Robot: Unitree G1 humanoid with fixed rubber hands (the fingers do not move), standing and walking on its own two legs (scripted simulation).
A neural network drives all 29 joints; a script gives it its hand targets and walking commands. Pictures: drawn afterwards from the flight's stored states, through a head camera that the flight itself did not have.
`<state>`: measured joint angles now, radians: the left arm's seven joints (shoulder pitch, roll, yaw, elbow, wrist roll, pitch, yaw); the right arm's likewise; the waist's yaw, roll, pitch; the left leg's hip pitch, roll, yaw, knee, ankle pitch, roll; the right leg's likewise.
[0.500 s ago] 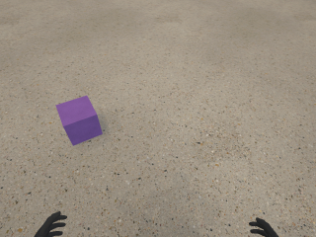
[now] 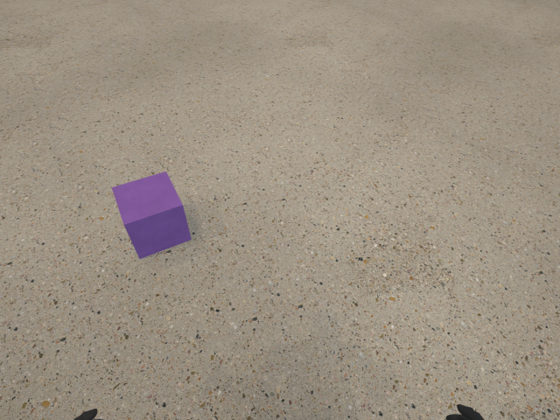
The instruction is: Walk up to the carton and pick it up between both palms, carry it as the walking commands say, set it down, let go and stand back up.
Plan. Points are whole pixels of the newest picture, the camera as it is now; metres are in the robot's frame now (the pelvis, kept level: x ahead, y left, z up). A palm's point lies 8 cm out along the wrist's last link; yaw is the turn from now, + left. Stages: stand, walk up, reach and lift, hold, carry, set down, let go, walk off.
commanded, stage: stand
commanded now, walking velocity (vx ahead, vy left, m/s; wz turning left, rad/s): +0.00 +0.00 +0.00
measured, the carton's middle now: (153, 214) +1.03 +0.54 -0.64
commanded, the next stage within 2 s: walk up in 1.26 s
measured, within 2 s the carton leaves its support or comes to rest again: neither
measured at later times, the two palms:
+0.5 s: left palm out of the picture +0.09 +0.29 -0.09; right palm out of the picture +0.10 -0.31 -0.09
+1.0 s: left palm out of the picture +0.10 +0.28 -0.08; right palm out of the picture +0.09 -0.32 -0.09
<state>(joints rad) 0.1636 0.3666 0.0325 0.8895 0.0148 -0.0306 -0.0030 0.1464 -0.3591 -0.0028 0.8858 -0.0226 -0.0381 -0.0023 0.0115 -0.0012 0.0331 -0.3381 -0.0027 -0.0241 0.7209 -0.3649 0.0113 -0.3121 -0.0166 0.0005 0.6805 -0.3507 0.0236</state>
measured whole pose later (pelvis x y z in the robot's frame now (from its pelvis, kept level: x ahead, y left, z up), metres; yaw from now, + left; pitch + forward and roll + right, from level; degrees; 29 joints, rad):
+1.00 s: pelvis +0.01 -0.02 +0.03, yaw +0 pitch -2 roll +0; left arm 0.07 0.36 0.02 1.09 0.01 -0.02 0.00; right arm 0.09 -0.36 0.00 1.10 -0.01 -0.03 -0.01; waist 0.00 0.00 0.05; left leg -0.14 0.01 -0.04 0.37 -0.19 -0.02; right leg -0.13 -0.01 -0.01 0.36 -0.20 0.00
